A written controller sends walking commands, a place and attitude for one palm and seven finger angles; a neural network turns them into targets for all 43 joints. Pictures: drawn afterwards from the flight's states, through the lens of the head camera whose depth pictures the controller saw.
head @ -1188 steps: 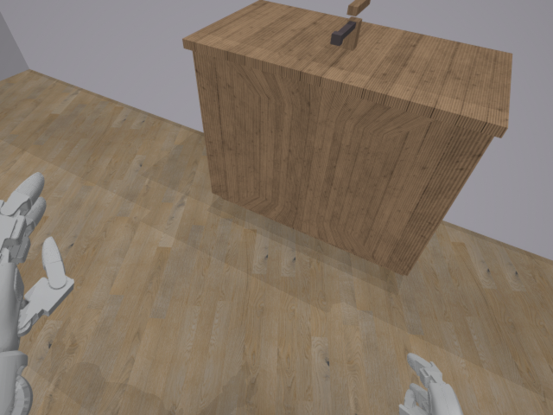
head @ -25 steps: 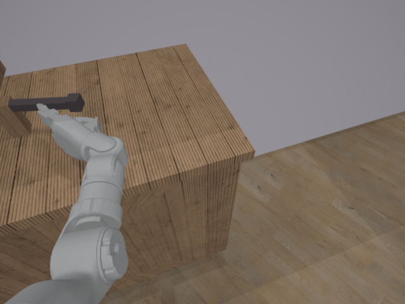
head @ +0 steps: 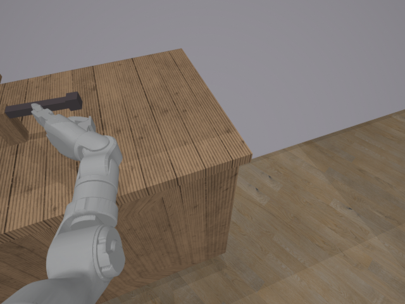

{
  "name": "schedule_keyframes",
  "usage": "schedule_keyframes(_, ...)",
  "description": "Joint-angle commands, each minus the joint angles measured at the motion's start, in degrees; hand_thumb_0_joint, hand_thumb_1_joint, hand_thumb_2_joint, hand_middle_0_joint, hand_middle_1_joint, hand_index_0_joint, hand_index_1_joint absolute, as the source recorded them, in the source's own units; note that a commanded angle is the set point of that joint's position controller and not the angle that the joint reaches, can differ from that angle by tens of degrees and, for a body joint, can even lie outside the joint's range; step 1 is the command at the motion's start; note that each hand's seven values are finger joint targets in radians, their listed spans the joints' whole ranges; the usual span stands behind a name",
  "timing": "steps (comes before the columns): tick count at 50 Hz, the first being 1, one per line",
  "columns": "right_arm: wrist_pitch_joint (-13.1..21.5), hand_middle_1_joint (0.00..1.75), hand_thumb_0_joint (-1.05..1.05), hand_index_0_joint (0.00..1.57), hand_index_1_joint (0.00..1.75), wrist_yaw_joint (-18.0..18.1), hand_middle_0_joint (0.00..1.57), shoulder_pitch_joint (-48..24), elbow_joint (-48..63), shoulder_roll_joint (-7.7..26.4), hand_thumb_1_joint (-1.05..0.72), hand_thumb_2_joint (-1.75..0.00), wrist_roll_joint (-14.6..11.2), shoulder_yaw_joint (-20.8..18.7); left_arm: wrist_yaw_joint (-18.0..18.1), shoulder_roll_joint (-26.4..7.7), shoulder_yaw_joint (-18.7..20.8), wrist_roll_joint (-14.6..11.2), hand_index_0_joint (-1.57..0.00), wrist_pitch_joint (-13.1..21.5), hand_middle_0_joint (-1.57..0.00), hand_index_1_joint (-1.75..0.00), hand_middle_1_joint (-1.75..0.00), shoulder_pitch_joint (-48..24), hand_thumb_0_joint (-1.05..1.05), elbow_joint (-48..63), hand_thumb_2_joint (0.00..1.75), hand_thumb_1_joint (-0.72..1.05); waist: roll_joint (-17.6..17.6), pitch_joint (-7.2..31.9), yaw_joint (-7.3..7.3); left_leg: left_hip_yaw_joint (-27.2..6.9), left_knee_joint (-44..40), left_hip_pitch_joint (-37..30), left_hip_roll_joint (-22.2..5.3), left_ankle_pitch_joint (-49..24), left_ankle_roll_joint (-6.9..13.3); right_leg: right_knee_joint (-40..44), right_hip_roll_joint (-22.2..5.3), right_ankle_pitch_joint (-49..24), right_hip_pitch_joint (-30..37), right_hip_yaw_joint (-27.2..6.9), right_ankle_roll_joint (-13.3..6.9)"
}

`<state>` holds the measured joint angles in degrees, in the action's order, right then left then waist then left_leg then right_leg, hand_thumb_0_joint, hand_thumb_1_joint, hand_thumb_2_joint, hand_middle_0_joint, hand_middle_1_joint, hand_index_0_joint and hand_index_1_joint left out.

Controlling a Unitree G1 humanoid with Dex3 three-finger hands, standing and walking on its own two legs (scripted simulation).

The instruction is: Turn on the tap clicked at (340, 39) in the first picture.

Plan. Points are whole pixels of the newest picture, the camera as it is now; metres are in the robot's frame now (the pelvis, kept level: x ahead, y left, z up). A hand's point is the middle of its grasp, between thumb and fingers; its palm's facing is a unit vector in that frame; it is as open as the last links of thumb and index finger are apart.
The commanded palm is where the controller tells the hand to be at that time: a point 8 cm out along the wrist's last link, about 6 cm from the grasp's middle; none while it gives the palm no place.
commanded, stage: lift the hand up off the lever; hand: left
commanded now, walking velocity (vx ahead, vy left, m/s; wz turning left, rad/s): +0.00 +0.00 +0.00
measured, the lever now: (74, 101) +0.52 +0.27 +0.14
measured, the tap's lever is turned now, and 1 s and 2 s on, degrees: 84 84 84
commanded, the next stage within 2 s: none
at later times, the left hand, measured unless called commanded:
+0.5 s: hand (89, 115) +0.45 +0.22 +0.15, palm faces +0.81 -0.58 -0.08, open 7.9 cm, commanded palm +0.40 +0.23 +0.16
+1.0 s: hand (80, 114) +0.43 +0.22 +0.18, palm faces +0.82 -0.58 -0.05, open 7.9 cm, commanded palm +0.38 +0.23 +0.18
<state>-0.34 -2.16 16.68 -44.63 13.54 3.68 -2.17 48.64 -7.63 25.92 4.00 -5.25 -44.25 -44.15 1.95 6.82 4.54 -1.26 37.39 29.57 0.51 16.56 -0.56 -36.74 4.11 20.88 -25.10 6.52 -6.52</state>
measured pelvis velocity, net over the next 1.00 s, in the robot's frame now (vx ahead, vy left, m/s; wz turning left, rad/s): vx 0.00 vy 0.00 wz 0.00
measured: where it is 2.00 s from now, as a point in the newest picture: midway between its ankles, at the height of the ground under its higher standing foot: outside the picture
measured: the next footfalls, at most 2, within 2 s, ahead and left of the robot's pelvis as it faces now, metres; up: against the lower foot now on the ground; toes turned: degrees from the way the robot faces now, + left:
none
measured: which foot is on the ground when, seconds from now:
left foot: down 0.00-1.00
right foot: down 0.00-1.00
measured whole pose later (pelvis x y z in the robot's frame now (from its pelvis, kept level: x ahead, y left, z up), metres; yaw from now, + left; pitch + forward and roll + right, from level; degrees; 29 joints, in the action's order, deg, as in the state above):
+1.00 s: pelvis +0.00 +0.00 +0.01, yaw +0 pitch +4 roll +1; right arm 0.8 -0.4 11.9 -44.9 13.4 2.0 -1.9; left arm 47.3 -4.4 21.4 1.1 -16.3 -39.5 -29.9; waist 2.0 5.6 1.3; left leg -1.0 31.3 20.9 1.0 14.5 -0.5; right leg -31.3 3.8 19.1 -16.8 6.0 -6.3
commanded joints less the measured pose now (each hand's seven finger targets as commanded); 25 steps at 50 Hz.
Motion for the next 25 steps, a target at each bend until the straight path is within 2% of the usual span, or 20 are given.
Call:
schedule_keyframes(1, 2.3, 0.30, 0.00, 0.20, 0.30, 0.4, 0.20, -2.4, 6.5, 7.0, -0.90, -0.90, -0.5, -1.8, 0.1, -11.8, -3.4, 2.1, -0.15, 1.9, -0.15, -0.15, -0.15, -26.8, 0.00, 14.0, 0.90, 0.90, -2.5, 17.6, -0.41, 0.6, -1.8, -8.1, 0.7, -12.9, 2.8, 6.6, -5.8, -27.2, 10.4, -6.0, 7.8)
schedule_keyframes(2, 2.3, 0.30, 0.00, 0.20, 0.30, 0.6, 0.20, -2.7, 6.4, 7.1, -0.90, -0.90, -0.5, -1.9, 0.0, -12.4, -2.8, 2.0, -0.15, 1.7, -0.15, -0.15, -0.15, -26.1, 0.00, 14.2, 0.90, 0.90, -2.0, 17.4, -0.69, 0.6, -2.0, -8.3, 0.7, -12.9, 2.8, 6.7, -5.7, -26.3, 10.6, -5.8, 7.5)
schedule_keyframes(3, 2.4, 0.30, 0.00, 0.20, 0.30, 0.5, 0.20, -2.8, 6.5, 7.0, -0.90, -0.90, -0.6, -1.8, 0.0, -12.0, -3.4, 2.1, -0.15, 1.7, -0.15, -0.15, -0.15, -26.7, 0.00, 15.3, 0.90, 0.90, -1.5, 18.0, -0.61, 0.6, -2.2, -9.3, 0.6, -13.6, 2.8, 6.6, -5.7, -26.5, 10.5, -5.8, 7.4)
schedule_keyframes(4, 2.6, 0.30, 0.00, 0.20, 0.30, 0.5, 0.20, -2.9, 6.6, 6.8, -0.90, -0.90, -0.7, -1.8, -0.2, -10.6, -4.3, 1.8, -0.15, 1.5, -0.15, -0.15, -0.15, -25.5, 0.00, 15.0, 0.90, 0.90, -2.8, 17.7, -0.59, 0.5, -2.2, -9.4, 0.6, -13.7, 2.8, 6.7, -5.5, -26.6, 10.4, -5.5, 7.5)
schedule_keyframes(5, 2.6, 0.30, 0.00, 0.20, 0.30, 0.6, 0.20, -3.1, 6.5, 7.0, -0.90, -0.90, -0.8, -1.8, -0.3, -10.7, -4.4, 1.8, -0.15, 1.1, -0.15, -0.15, -0.15, -25.7, 0.00, 14.3, 0.90, 0.90, -3.0, 16.8, -0.48, 0.5, -2.4, -9.1, 0.6, -13.2, 2.7, 7.0, -5.6, -25.8, 10.1, -5.6, 7.5)
schedule_keyframes(7, 2.6, 0.30, 0.00, 0.20, 0.30, 0.7, 0.20, -3.6, 6.3, 7.0, -0.90, -0.90, -0.8, -1.8, -0.5, -10.5, -4.7, 1.6, -0.15, 0.9, -0.15, -0.15, -0.15, -26.5, 0.00, 15.1, 0.90, 0.90, -1.8, 16.6, -0.68, 0.4, -2.9, -10.3, 0.6, -13.4, 2.7, 7.3, -5.3, -24.5, 9.9, -5.2, 7.1)
schedule_keyframes(9, 2.9, 0.30, 0.00, 0.20, 0.30, 0.7, 0.20, -4.1, 6.3, 6.7, -0.90, -0.90, -0.9, -1.6, -0.4, -8.7, -6.1, 1.4, -0.15, 0.6, -0.15, -0.15, -0.15, -27.1, 0.00, 15.3, 0.90, 0.90, -1.3, 16.5, -0.38, 0.5, -2.8, -11.5, 0.5, -13.8, 2.7, 7.4, -5.2, -24.1, 8.9, -5.2, 7.0)
schedule_keyframes(11, 2.9, 0.30, 0.00, 0.20, 0.30, 0.6, 0.20, -4.4, 6.6, 6.8, -0.90, -0.90, -1.0, -1.6, -0.3, -8.3, -6.0, 0.9, -0.15, 0.0, -0.15, -0.15, -0.15, -25.2, 0.00, 15.6, 0.90, 0.90, -3.0, 16.8, -0.85, 0.4, -2.9, -11.2, 0.6, -14.1, 2.6, 7.6, -5.3, -25.5, 10.0, -5.2, 7.2)
schedule_keyframes(12, 2.8, 0.30, 0.00, 0.20, 0.30, 0.8, 0.20, -4.5, 6.2, 6.9, -0.90, -0.90, -0.9, -1.7, -0.4, -8.9, -5.6, 1.0, -0.15, -0.1, -0.15, -0.15, -0.15, -26.1, 0.00, 15.8, 0.90, 0.90, -2.6, 16.7, -0.93, 0.2, -3.3, -11.8, 0.6, -14.7, 2.6, 7.4, -5.1, -24.6, 10.0, -4.7, 6.8)
schedule_keyframes(13, 2.8, 0.30, 0.00, 0.20, 0.30, 0.7, 0.20, -4.9, 6.5, 6.6, -0.90, -0.90, -1.1, -1.6, -0.5, -7.2, -7.2, 1.1, -0.15, -0.4, -0.15, -0.15, -0.15, -26.6, 0.00, 16.6, 0.90, 0.90, -1.6, 16.8, -0.85, 0.3, -3.2, -12.5, 0.5, -15.4, 2.4, 7.3, -5.1, -24.8, 9.5, -4.8, 6.6)
schedule_keyframes(15, 2.9, 0.30, 0.00, 0.20, 0.30, 0.7, 0.20, -5.3, 6.3, 6.5, -0.90, -0.90, -1.1, -1.5, -0.1, -6.7, -7.5, 1.1, -0.15, -1.1, -0.15, -0.15, -0.15, -27.4, 0.00, 15.8, 0.90, 0.90, -2.8, 15.9, -0.64, 0.3, -3.3, -12.3, 0.5, -14.7, 2.4, 7.6, -5.1, -23.7, 8.9, -4.6, 6.7)
schedule_keyframes(16, 2.9, 0.30, 0.00, 0.20, 0.30, 0.7, 0.20, -5.6, 6.2, 6.6, -0.90, -0.90, -1.1, -1.5, 0.2, -7.6, -6.6, 1.1, -0.15, -1.4, -0.15, -0.15, -0.15, -27.7, 0.00, 15.6, 0.90, 0.90, -3.4, 15.7, -0.70, 0.3, -3.4, -12.0, 0.5, -14.2, 2.4, 7.9, -5.2, -23.2, 9.1, -4.7, 6.8)
schedule_keyframes(17, 2.8, 0.30, 0.00, 0.20, 0.30, 0.9, 0.20, -5.9, 5.9, 6.6, -0.90, -0.90, -1.0, -1.6, 0.2, -8.0, -6.4, 1.2, -0.15, -1.5, -0.15, -0.15, -0.15, -28.1, 0.00, 15.8, 0.90, 0.90, -1.9, 15.3, -0.95, 0.1, -3.7, -12.3, 0.5, -14.1, 2.4, 7.9, -4.9, -21.6, 8.6, -4.5, 6.4)
schedule_keyframes(18, 3.0, 0.30, 0.00, 0.20, 0.30, 0.8, 0.20, -6.1, 6.1, 6.4, -0.90, -0.90, -1.0, -1.3, 0.4, -6.7, -7.6, 1.3, -0.15, -1.7, -0.15, -0.15, -0.15, -29.7, 0.00, 15.8, 0.90, 0.90, -2.0, 15.2, -0.60, 0.2, -3.8, -12.6, 0.5, -13.9, 2.4, 8.0, -4.9, -20.8, 7.8, -4.5, 6.4)
schedule_keyframes(22, 2.6, 0.30, 0.00, 0.20, 0.30, 1.0, 0.20, -5.8, 6.1, 6.4, -0.90, -0.90, -0.6, -1.5, 1.0, -9.3, -5.2, 1.9, -0.15, -2.2, -0.15, -0.15, -0.15, -29.8, 0.00, 16.7, 0.90, 0.90, -2.5, 18.1, -1.51, -0.2, -3.5, -12.7, 0.4, -16.2, 2.2, 6.9, -4.8, -23.6, 9.9, -4.3, 6.3)
schedule_keyframes(23, 2.7, 0.30, 0.00, 0.20, 0.30, 0.8, 0.20, -6.0, 6.4, 6.2, -0.90, -0.90, -0.8, -1.5, 1.1, -8.2, -5.9, 2.0, -0.15, -2.4, -0.15, -0.15, -0.15, -29.3, 0.00, 16.9, 0.90, 0.90, -1.5, 18.4, -1.51, 0.2, -3.3, -13.5, 0.2, -17.1, 2.1, 6.9, -4.9, -24.3, 9.8, -4.4, 6.3)
schedule_keyframes(25, 2.6, 0.30, 0.00, 0.20, 0.30, 0.7, 0.20, -5.8, 6.4, 6.3, -0.90, -0.90, -0.7, -1.4, 1.3, -7.8, -6.2, 2.0, -0.15, -3.3, -0.15, -0.15, -0.15, -28.6, 0.00, 16.1, 0.90, 0.90, -2.8, 17.8, -1.44, 0.3, -3.3, -12.8, 0.3, -17.0, 2.1, 6.9, -5.0, -25.3, 10.2, -4.3, 6.5)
